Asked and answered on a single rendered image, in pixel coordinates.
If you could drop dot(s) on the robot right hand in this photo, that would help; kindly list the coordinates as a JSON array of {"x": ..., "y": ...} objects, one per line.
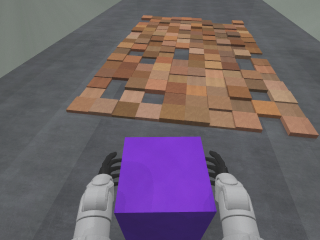
[{"x": 219, "y": 165}]

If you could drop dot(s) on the robot left hand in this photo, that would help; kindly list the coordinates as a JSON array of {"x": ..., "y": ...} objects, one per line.
[{"x": 107, "y": 169}]

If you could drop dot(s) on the carton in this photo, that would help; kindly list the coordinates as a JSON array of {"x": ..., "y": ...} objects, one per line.
[{"x": 164, "y": 190}]

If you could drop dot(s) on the right robot forearm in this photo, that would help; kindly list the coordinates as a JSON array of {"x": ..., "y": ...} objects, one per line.
[{"x": 235, "y": 207}]

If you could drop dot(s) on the left robot forearm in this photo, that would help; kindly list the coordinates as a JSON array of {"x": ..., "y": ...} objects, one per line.
[{"x": 95, "y": 210}]

